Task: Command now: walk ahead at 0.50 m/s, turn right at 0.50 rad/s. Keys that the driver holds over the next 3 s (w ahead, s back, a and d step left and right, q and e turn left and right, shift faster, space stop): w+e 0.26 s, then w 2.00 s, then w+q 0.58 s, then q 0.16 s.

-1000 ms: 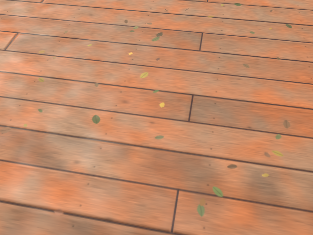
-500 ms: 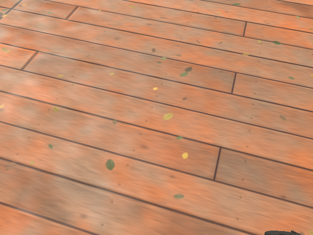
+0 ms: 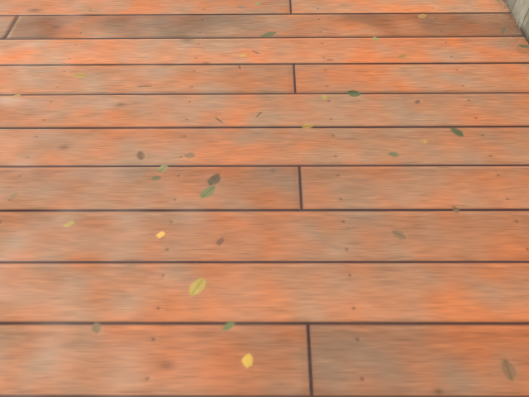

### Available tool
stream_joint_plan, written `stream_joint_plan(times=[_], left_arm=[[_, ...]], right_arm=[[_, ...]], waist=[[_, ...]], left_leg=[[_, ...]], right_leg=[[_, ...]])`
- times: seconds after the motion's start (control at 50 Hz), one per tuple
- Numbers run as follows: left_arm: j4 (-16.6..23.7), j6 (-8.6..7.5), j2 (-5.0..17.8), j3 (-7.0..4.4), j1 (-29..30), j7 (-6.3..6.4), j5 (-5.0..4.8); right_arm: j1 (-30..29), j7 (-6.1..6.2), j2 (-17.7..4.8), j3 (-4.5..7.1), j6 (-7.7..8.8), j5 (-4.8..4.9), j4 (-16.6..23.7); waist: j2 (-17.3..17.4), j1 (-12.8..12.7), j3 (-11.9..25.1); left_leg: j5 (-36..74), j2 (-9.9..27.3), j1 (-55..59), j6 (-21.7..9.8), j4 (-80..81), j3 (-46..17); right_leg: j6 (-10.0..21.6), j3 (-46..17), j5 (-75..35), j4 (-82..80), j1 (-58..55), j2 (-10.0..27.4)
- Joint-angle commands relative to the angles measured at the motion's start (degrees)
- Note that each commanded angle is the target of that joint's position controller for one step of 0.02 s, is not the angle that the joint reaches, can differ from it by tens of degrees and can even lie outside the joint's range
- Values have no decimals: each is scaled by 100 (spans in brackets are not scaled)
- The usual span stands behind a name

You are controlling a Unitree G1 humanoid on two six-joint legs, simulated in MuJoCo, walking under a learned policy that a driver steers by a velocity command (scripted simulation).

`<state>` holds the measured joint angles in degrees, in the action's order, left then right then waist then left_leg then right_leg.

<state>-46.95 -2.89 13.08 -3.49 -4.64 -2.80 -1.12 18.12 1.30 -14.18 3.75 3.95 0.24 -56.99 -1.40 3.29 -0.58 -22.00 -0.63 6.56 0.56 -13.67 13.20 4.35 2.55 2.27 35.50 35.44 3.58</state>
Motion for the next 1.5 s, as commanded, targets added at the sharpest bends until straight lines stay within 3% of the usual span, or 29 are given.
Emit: stream_joint_plan(times=[0.02, 0.04, 0.06, 0.08, 0.1, 0.12, 0.14, 0.18, 0.24, 0.36, 0.46, 0.52, 0.54, 0.56, 0.58, 0.6, 0.64, 0.68, 0.74, 0.88, 0.98, 1.06, 1.08, 1.1, 1.12, 1.16, 1.2, 1.28, 1.5], left_arm=[[479, -56, 733, -246, -235, -91, -20], [273, -52, 1055, -424, -1144, -46, -36], [124, 3, 1622, -616, -1988, 96, -17], [269, -28, 1950, -637, -1718, 114, -58], [284, -52, 1510, -483, -1949, 108, 23], [286, -96, 1185, -405, -1776, 131, 61], [351, -143, 1027, -356, -1373, 118, 40], [555, -163, 764, -256, -800, 146, 93], [603, -181, 996, -303, -858, 234, 55], [439, -140, 1023, -300, -1368, 344, 30], [224, -111, 1040, -290, -1724, 334, 23], [235, -39, 1092, -294, -1596, 367, 39], [295, -38, 950, -232, -1508, 359, 64], [418, -59, 724, -131, -1651, 366, 158], [393, -151, 359, -31, -2401, 345, 9], [350, -196, 865, -103, -2078, 335, -61], [593, -231, 1020, -139, -1093, 325, -25], [636, -214, 882, -168, -1054, 319, 64], [642, -142, 644, -122, -1122, 325, 63], [953, -192, 420, 1, 87, 254, 58], [1232, -259, 508, 6, 761, 99, -6], [900, -292, 999, -231, -557, 96, 52], [675, -278, 1357, -353, -1607, 155, 117], [566, -239, 1941, -474, -2088, 177, 173], [523, -203, 1457, -353, -2226, 166, 76], [625, -189, 1049, -191, -1397, 185, 77], [655, -226, 759, -93, -862, 143, 162], [487, -345, 937, -156, -859, 145, 127], [-153, -151, 1236, -230, -1807, 292, -4]], right_arm=[[-125, 96, -1201, 266, -116, 36, 323], [-231, 111, -1191, 248, -143, 50, 387], [-140, 103, -1021, 173, -78, -49, 542], [240, -13, -225, -68, 139, -119, 816], [-290, -136, -722, 25, 420, 95, 914], [-731, -185, -838, 52, 535, 265, 1067], [-829, -161, -771, 44, 571, 196, 1060], [-769, -108, -861, 145, 436, 6, 1011], [-796, -79, -676, 138, 238, -88, 1136], [-1892, -161, -393, -10, 256, -59, 1436], [-2272, -274, -691, 31, 355, 2, 1661], [-1593, -291, -892, 124, 425, -7, 1521], [-830, -270, -1109, 223, 444, -63, 1325], [121, -256, -1469, 313, 444, -114, 1212], [637, -309, -1678, 395, 362, -71, 947], [598, -328, -1155, 252, 338, 89, 971], [-215, -293, -854, 130, 256, 3, 1163], [-505, -291, -670, 50, 256, -103, 1191], [-408, -271, -764, 66, 286, -30, 1090], [97, -156, -1028, 120, 172, 74, 855], [508, -141, -1105, 134, 31, 108, 645], [269, -87, -1190, 153, -76, 120, 665], [217, -75, -970, 52, -61, 20, 802], [866, -111, -309, -158, 69, -29, 943], [732, -162, -662, -92, 199, 62, 841], [-167, -196, -1014, 7, 282, 203, 1088], [-254, -165, -906, 51, 183, 64, 1086], [-260, -125, -606, 6, -17, 4, 1107], [-2120, -350, -516, -86, 126, 68, 1722]], waist=[[710, -560, 182], [595, -1048, 660], [-207, -1292, 1289], [-1448, -653, 1816], [-794, -1019, 2141], [-558, -1023, 1462], [94, -731, 872], [179, -339, 500], [78, -190, 299], [-279, -684, 86], [-389, -798, -73], [-534, -364, 144], [-414, -18, 714], [258, 255, 1589], [2039, 22, 2117], [1414, 214, 1672], [434, 99, 450], [525, -198, 180], [659, -309, 164], [520, 40, -73], [579, 191, -287], [621, -647, 534], [286, -1062, 1347], [-1176, -838, 2134], [-1258, -996, 2451], [-450, -815, 903], [-295, -413, 320], [-261, -180, 109], [-188, -756, -326]], left_leg=[[6557, 1689, 67, -640, -1495, -147], [6390, 1458, -424, -456, -2716, -26], [4384, 1168, -1925, -204, -4582, 11], [-793, -285, -4409, 149, -6675, -748], [-919, -56, -5057, -51, -7012, -1936], [-528, 220, -5374, -206, -6840, -1900], [-103, 492, -5182, -243, -6209, -1862], [209, 761, -4393, -157, -5432, -1839], [533, 745, -4155, 127, -4562, -1694], [2940, 369, -3602, 232, -2121, -1424], [2433, 316, -3874, -84, -1511, -1532], [1922, 101, -3036, -404, -1184, -1289], [2159, 282, -1873, -639, -1315, -1448], [2271, 1273, -138, -1120, -1535, -2624], [851, 2266, 1420, -1895, -770, -5150], [-436, 2200, 1295, -1724, -394, -5527], [145, 1818, -227, -1375, -160, -4132], [1134, 1484, -1119, -1338, 97, -3449], [1940, 1343, -1426, -1425, 384, -2845], [2539, 1038, -1383, -1178, 557, -1838], [2628, 1418, -656, -1112, 223, -1968], [4743, 1200, -588, -782, -1433, -1645], [3866, 922, -1583, -577, -2916, -1416], [739, -63, -3960, -165, -5168, -1196], [-1083, -85, -4758, -173, -5985, -1916], [-255, 531, -5163, -266, -6015, -1746], [332, 850, -4566, -211, -5313, -1729], [989, 924, -4353, -25, -4579, -1659], [2390, 537, -4399, -162, -1743, -1430]], right_leg=[[337, 481, 812, 1, -786, -513], [555, 435, 461, -399, -2125, -735], [951, -1085, 396, -505, -3932, 180], [2131, -4565, 1147, -1417, -5664, 1542], [2002, -4843, 1227, -1853, -5912, 1578], [1716, -3891, 856, -1784, -5425, 1364], [1507, -3136, 243, -1824, -4456, 1086], [1337, -2444, -508, -2041, -3172, 761], [1370, -2080, -910, -2288, -2428, 603], [863, -1349, -245, -2312, -2051, 171], [779, -1865, -155, -1826, -3068, 673], [581, -1877, -1564, -1109, -3403, 648], [424, -1619, -2019, -183, -3133, 330], [166, -1222, -776, 1507, -2009, -175], [-212, -906, 2756, 3252, -22, -946], [-178, -1338, 3055, 3845, 740, -656], [-157, -922, 2056, 3674, 877, -120], [-187, -845, 1581, 3089, 390, 205], [-314, -666, 1379, 2481, 243, 327], [-481, -344, -545, 203, 50, 171], [-310, -295, -284, -481, 94, -7], [137, 0, 69, -918, -1980, -380], [477, -721, -228, -605, -3713, 331], [1397, -3312, 456, -916, -5869, 1763], [1587, -4478, 1235, -1614, -5987, 1968], [1114, -2909, 1167, -1854, -4386, 1474], [941, -2080, 439, -2270, -3041, 1064], [1054, -1399, -208, -2757, -2383, 928], [678, -775, -342, -2474, -3488, 1031]])
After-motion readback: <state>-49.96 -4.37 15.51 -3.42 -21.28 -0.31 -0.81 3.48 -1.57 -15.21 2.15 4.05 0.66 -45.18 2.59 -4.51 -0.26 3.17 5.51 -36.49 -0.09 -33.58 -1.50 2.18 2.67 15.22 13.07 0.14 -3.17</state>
